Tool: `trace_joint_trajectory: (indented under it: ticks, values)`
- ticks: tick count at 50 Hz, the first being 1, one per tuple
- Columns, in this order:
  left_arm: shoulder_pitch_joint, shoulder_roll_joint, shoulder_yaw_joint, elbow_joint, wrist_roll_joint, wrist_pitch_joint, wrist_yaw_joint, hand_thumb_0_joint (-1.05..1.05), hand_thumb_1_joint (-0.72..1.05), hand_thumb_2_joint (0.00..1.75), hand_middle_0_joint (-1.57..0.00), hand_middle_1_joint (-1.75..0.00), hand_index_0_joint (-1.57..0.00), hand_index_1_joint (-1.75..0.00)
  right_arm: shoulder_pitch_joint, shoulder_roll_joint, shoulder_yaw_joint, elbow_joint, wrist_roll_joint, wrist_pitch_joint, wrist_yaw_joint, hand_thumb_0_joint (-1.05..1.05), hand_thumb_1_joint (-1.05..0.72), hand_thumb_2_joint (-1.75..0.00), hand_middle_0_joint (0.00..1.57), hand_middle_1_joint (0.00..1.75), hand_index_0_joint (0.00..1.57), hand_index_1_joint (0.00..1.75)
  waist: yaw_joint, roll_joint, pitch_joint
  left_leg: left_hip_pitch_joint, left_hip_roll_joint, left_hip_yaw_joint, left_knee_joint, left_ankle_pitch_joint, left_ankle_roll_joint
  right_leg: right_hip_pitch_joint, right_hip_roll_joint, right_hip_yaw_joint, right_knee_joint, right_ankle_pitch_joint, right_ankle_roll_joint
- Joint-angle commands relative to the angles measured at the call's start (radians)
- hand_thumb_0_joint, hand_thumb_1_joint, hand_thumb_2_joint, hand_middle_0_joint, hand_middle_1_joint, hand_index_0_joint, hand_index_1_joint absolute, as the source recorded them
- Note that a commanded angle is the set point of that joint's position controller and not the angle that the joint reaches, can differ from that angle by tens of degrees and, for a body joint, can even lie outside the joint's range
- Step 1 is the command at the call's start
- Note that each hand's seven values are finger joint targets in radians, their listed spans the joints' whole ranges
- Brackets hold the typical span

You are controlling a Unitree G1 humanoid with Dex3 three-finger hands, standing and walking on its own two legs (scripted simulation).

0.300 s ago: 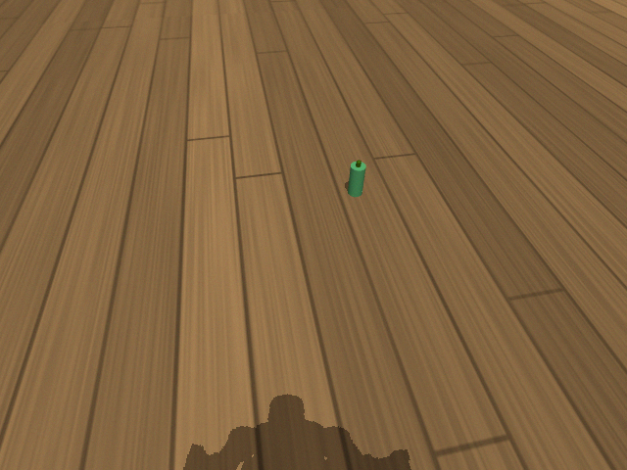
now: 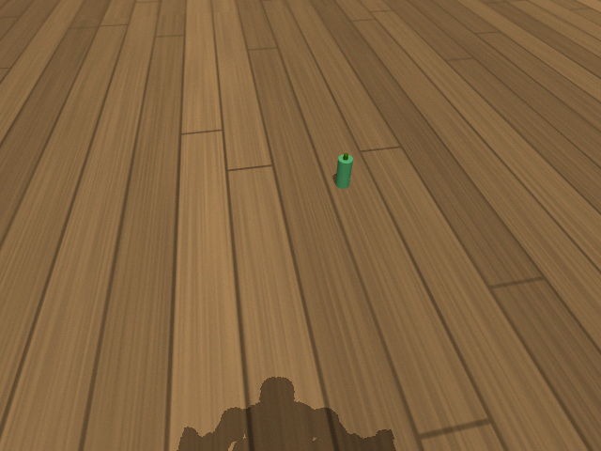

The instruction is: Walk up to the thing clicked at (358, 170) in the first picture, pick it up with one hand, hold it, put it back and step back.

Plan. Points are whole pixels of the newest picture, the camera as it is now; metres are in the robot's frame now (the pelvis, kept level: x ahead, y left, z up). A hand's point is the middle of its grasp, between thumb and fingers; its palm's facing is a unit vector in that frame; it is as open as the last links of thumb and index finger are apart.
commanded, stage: stand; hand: left
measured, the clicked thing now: (344, 169) +1.45 -0.22 -0.68
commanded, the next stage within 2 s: walk up in 0.82 s
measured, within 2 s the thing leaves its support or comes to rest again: neither
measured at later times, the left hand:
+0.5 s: hand out of the picture +0.08 +0.25 -0.15, palm faces -0.03 -0.94 -0.34, open 7.4 cm
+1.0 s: hand out of the picture +0.11 +0.26 -0.14, palm faces -0.11 -0.93 -0.36, open 7.4 cm
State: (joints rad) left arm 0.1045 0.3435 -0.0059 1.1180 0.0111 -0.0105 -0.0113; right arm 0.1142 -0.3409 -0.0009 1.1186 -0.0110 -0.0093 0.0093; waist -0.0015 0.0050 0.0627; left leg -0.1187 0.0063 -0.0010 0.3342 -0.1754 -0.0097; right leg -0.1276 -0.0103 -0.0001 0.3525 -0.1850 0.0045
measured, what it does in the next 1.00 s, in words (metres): lifts its right foot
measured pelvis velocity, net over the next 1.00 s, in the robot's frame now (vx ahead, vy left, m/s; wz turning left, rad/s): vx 0.02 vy -0.02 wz -0.08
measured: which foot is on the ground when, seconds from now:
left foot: down 0.00-1.00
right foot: down 0.00-0.86, up 0.88-1.00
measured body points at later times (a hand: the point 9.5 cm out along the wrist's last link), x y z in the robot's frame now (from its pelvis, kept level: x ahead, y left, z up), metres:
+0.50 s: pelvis +0.00 +0.00 +0.00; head +0.01 +0.00 +0.45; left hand +0.08 +0.30 -0.13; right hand +0.08 -0.30 -0.13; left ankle +0.01 +0.13 -0.75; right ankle +0.01 -0.12 -0.75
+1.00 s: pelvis +0.02 -0.02 +0.00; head +0.02 -0.03 +0.45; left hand +0.11 +0.31 -0.11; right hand +0.06 -0.35 -0.12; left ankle +0.01 +0.12 -0.75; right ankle +0.04 -0.16 -0.70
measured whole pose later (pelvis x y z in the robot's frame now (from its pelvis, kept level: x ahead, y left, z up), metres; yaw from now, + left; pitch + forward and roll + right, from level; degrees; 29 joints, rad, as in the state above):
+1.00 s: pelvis +0.02 -0.02 +0.00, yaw -5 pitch -2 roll +1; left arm 0.20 0.42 0.08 1.03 0.04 0.02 -0.10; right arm 0.22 -0.39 -0.07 1.00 -0.05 -0.07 0.03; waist -0.01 0.00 0.03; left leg -0.08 0.05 0.08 0.34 -0.24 0.02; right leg -0.41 -0.05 0.03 0.85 -0.38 -0.01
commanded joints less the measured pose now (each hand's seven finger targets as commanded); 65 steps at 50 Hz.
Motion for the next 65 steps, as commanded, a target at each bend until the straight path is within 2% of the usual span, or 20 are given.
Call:
trace_joint_trajectory:
  ticks: [1, 16, 40, 41, 42, 43, 44, 45, 47, 50, 54, 55, 56, 57, 58, 59, 60, 61, 64, 65]
  values:
    - [-0.041, 0.205, 0.039, -0.067, -0.003, -0.023, 0.018, 0.00, 0.90, 0.90, -0.20, -0.30, -0.20, -0.30, -0.039, -0.212, -0.040, -0.057, 0.003, -0.024, -0.018, 0.00, -0.90, -0.90, 0.20, 0.30, 0.20, 0.30, 0.001, -0.010, -0.095, 0.016, 0.121, -0.090, -0.042, 0.110, 0.032, 0.019, -0.116, 0.097, -0.059, 0.121, -0.034]
    - [-0.034, 0.213, 0.041, -0.067, -0.002, -0.024, 0.018, 0.00, 0.90, 0.90, -0.20, -0.30, -0.20, -0.30, -0.044, -0.216, -0.038, -0.060, 0.003, -0.023, -0.018, 0.00, -0.90, -0.90, 0.20, 0.30, 0.20, 0.30, 0.003, -0.001, -0.104, 0.027, 0.122, -0.087, -0.043, 0.142, 0.030, 0.035, -0.118, 0.093, -0.063, 0.161, -0.030]
    - [-0.029, 0.213, 0.040, -0.064, -0.002, -0.020, 0.019, 0.00, 0.90, 0.90, -0.20, -0.30, -0.20, -0.30, -0.036, -0.217, -0.037, -0.056, 0.003, -0.023, -0.018, 0.00, -0.90, -0.90, 0.20, 0.30, 0.20, 0.30, 0.003, -0.003, -0.071, 0.019, 0.125, -0.094, -0.065, 0.100, 0.029, 0.018, -0.112, 0.089, -0.076, 0.098, -0.032]
    - [0.019, 0.312, 0.121, -0.151, 0.025, -0.016, -0.021, 0.00, 0.90, 0.90, -0.20, -0.30, -0.20, -0.30, 0.048, -0.339, -0.113, -0.131, -0.028, -0.052, -0.005, 0.00, -0.90, -0.90, 0.20, 0.30, 0.20, 0.30, -0.031, -0.033, -0.165, 0.144, 0.119, -0.085, 0.024, -0.405, 0.100, -0.131, -0.046, 0.121, 0.021, -0.354, -0.066]
    - [-0.060, 0.287, 0.116, -0.164, 0.031, -0.008, -0.040, 0.00, 0.90, 0.90, -0.20, -0.30, -0.20, -0.30, 0.110, -0.365, -0.132, -0.103, -0.032, -0.060, -0.001, 0.00, -0.90, -0.90, 0.20, 0.30, 0.20, 0.30, -0.079, 0.045, -0.080, 0.232, 0.182, -0.171, -0.037, -0.583, 0.141, -0.390, -0.027, 0.078, 0.138, -0.425, -0.057]
    - [-0.111, 0.260, 0.118, -0.195, 0.031, 0.001, -0.053, 0.00, 0.90, 0.90, -0.20, -0.30, -0.20, -0.30, 0.138, -0.404, -0.153, -0.107, -0.036, -0.064, -0.003, 0.00, -0.90, -0.90, 0.20, 0.30, 0.20, 0.30, -0.105, 0.195, -0.010, 0.227, 0.339, -0.343, -0.189, -0.715, 0.203, -0.546, -0.003, -0.001, 0.409, -0.304, -0.034]
    - [-0.133, 0.273, 0.122, -0.223, 0.041, 0.002, -0.060, 0.00, 0.90, 0.90, -0.20, -0.30, -0.20, -0.30, 0.127, -0.407, -0.159, -0.132, -0.029, -0.072, -0.004, 0.00, -0.90, -0.90, 0.20, 0.30, 0.20, 0.30, -0.099, 0.140, 0.033, 0.178, 0.445, -0.414, -0.228, -0.654, 0.247, -0.620, -0.050, 0.071, 0.524, -0.277, -0.028]
    - [-0.105, 0.272, 0.122, -0.235, 0.035, -0.005, -0.063, 0.00, 0.90, 0.90, -0.20, -0.30, -0.20, -0.30, 0.107, -0.412, -0.162, -0.152, -0.030, -0.080, -0.005, 0.00, -0.90, -0.90, 0.20, 0.30, 0.20, 0.30, -0.078, 0.103, 0.037, 0.151, 0.482, -0.434, -0.240, -0.594, 0.266, -0.608, -0.091, 0.120, 0.539, -0.260, -0.031]
    - [-0.064, 0.276, 0.129, -0.226, 0.025, -0.015, -0.078, 0.00, 0.90, 0.90, -0.20, -0.30, -0.20, -0.30, 0.076, -0.354, -0.148, -0.180, -0.035, -0.092, -0.004, 0.00, -0.90, -0.90, 0.20, 0.30, 0.20, 0.30, -0.037, 0.034, 0.026, 0.105, 0.393, -0.321, -0.222, -0.489, 0.228, -0.547, -0.115, 0.134, 0.555, -0.209, -0.025]
    - [0.082, 0.259, 0.135, -0.216, 0.017, 0.001, -0.112, 0.00, 0.90, 0.90, -0.20, -0.30, -0.20, -0.30, -0.042, -0.359, -0.155, -0.237, -0.042, -0.094, 0.008, 0.00, -0.90, -0.90, 0.20, 0.30, 0.20, 0.30, 0.039, 0.154, -0.009, 0.021, 0.312, -0.106, -0.198, -0.429, 0.188, -0.385, -0.111, 0.031, 0.466, -0.175, -0.011]
    - [0.084, 0.261, 0.150, -0.223, 0.018, -0.004, -0.116, 0.00, 0.90, 0.90, -0.20, -0.30, -0.20, -0.30, -0.040, -0.356, -0.156, -0.251, -0.049, -0.084, 0.019, 0.00, -0.90, -0.90, 0.20, 0.30, 0.20, 0.30, 0.030, 0.161, 0.005, -0.147, 0.240, 0.041, -0.087, -0.426, 0.152, -0.157, -0.083, -0.062, 0.314, -0.107, -0.009]
    - [0.131, 0.261, 0.153, -0.209, 0.020, -0.008, -0.109, 0.00, 0.90, 0.90, -0.20, -0.30, -0.20, -0.30, -0.043, -0.357, -0.155, -0.253, -0.044, -0.078, 0.019, 0.00, -0.90, -0.90, 0.20, 0.30, 0.20, 0.30, 0.055, 0.128, -0.003, -0.179, 0.243, 0.055, -0.020, -0.460, 0.150, -0.085, -0.069, -0.091, 0.267, -0.064, -0.020]
    - [0.207, 0.274, 0.159, -0.181, 0.024, -0.014, -0.100, 0.00, 0.90, 0.90, -0.20, -0.30, -0.20, -0.30, -0.043, -0.343, -0.150, -0.256, -0.042, -0.070, 0.019, 0.00, -0.90, -0.90, 0.20, 0.30, 0.20, 0.30, 0.086, 0.041, -0.022, -0.227, 0.218, 0.090, 0.100, -0.495, 0.141, 0.002, -0.042, -0.117, 0.245, -0.036, -0.018]
    - [0.313, 0.310, 0.177, -0.150, 0.029, -0.025, -0.084, 0.00, 0.90, 0.90, -0.20, -0.30, -0.20, -0.30, -0.008, -0.298, -0.132, -0.254, -0.044, -0.062, 0.021, 0.00, -0.90, -0.90, 0.20, 0.30, 0.20, 0.30, 0.128, -0.124, -0.071, -0.292, 0.163, 0.132, 0.345, -0.442, 0.120, 0.135, 0.003, -0.100, 0.226, -0.106, -0.026]
    - [0.422, 0.384, 0.202, -0.131, 0.034, -0.034, -0.062, 0.00, 0.90, 0.90, -0.20, -0.30, -0.20, -0.30, 0.003, -0.210, -0.101, -0.273, -0.040, -0.058, 0.023, 0.00, -0.90, -0.90, 0.20, 0.30, 0.20, 0.30, 0.190, -0.396, -0.064, -0.461, 0.050, 0.181, 0.673, -0.463, 0.086, 0.196, -0.075, 0.114, 0.064, -0.385, -0.067]
    - [0.370, 0.442, 0.205, -0.186, 0.032, -0.046, -0.051, 0.00, 0.90, 0.90, -0.20, -0.30, -0.20, -0.30, 0.020, -0.192, -0.085, -0.307, -0.019, -0.055, 0.030, 0.00, -0.90, -0.90, 0.20, 0.30, 0.20, 0.30, 0.145, -0.429, -0.012, -0.617, -0.008, 0.081, 0.856, -0.423, 0.036, 0.125, -0.276, 0.576, -0.186, -0.701, -0.146]
    - [0.270, 0.469, 0.197, -0.222, 0.012, -0.046, -0.055, 0.00, 0.90, 0.90, -0.20, -0.30, -0.20, -0.30, 0.014, -0.295, -0.111, -0.305, -0.019, -0.053, 0.028, 0.00, -0.90, -0.90, 0.20, 0.30, 0.20, 0.30, 0.099, -0.269, 0.060, -0.564, 0.049, 0.008, 0.860, -0.366, 0.025, -0.023, -0.383, 0.771, -0.289, -0.819, -0.231]
    - [0.222, 0.469, 0.195, -0.240, -0.001, -0.048, -0.054, 0.00, 0.90, 0.90, -0.20, -0.30, -0.20, -0.30, 0.001, -0.336, -0.122, -0.291, -0.016, -0.057, 0.028, 0.00, -0.90, -0.90, 0.20, 0.30, 0.20, 0.30, 0.079, -0.202, 0.111, -0.566, 0.094, -0.020, 0.858, -0.314, 0.032, -0.071, -0.374, 0.751, -0.286, -0.772, -0.258]
    - [0.172, 0.380, 0.168, -0.253, -0.009, -0.063, -0.039, 0.00, 0.90, 0.90, -0.20, -0.30, -0.20, -0.30, 0.100, -0.308, -0.118, -0.238, 0.006, -0.057, 0.037, 0.00, -0.90, -0.90, 0.20, 0.30, 0.20, 0.30, 0.019, -0.154, 0.044, -0.465, 0.140, -0.047, 0.763, -0.158, 0.051, -0.054, -0.246, 0.421, -0.173, -0.436, -0.184]
    - [0.188, 0.360, 0.162, -0.255, -0.008, -0.068, -0.039, 0.00, 0.90, 0.90, -0.20, -0.30, -0.20, -0.30, 0.118, -0.305, -0.118, -0.239, 0.005, -0.057, 0.043, 0.00, -0.90, -0.90, 0.20, 0.30, 0.20, 0.30, 0.019, -0.156, 0.035, -0.443, 0.134, -0.041, 0.725, -0.134, 0.052, -0.054, -0.225, 0.384, -0.169, -0.378, -0.178]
